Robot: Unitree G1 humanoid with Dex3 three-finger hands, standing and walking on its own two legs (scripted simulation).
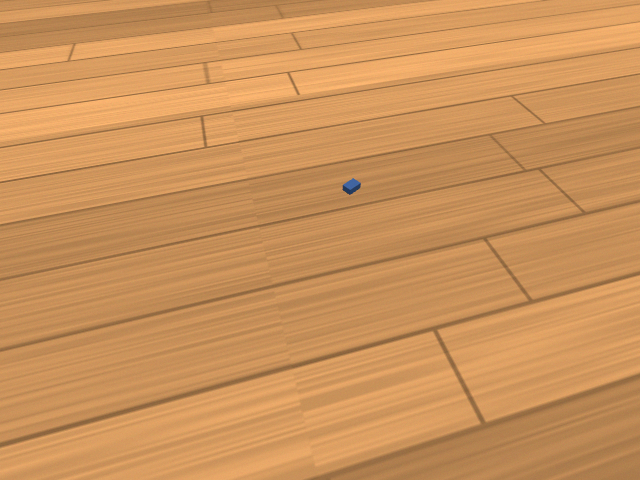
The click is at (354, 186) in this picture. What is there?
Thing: small box
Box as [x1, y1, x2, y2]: [343, 178, 360, 194]
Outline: 353,178 343,184 343,190 349,194 359,188 360,183
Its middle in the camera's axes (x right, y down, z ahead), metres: +0.16 -0.26 +1.87
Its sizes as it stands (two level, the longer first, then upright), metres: 0.072 0.051 0.032
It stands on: the floor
